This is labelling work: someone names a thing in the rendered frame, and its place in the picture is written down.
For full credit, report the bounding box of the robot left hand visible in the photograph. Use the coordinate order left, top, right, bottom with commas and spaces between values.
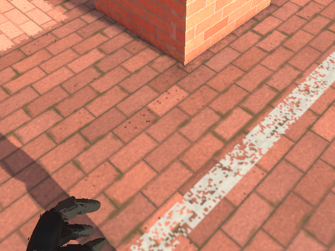
26, 196, 106, 251

